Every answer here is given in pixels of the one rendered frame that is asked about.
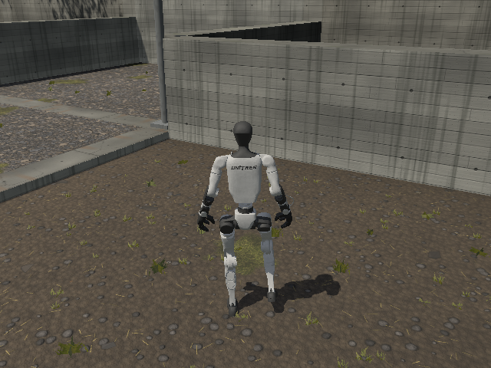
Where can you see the left robot foot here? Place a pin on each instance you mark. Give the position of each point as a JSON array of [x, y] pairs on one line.
[[232, 309]]

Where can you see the left robot forearm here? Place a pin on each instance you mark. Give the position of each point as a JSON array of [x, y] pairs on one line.
[[206, 204]]

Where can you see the right robot forearm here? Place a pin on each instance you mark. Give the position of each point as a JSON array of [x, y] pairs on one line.
[[282, 202]]

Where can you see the robot right hand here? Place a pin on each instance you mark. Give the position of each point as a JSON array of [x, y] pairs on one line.
[[281, 217]]

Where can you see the right robot thigh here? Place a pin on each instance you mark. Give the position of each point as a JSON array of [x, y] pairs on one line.
[[264, 224]]

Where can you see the robot left hand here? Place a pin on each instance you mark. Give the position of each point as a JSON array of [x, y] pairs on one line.
[[202, 220]]

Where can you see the left robot upper arm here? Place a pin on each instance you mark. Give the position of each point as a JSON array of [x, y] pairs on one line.
[[215, 175]]

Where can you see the right robot upper arm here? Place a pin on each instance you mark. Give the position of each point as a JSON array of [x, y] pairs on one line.
[[272, 174]]

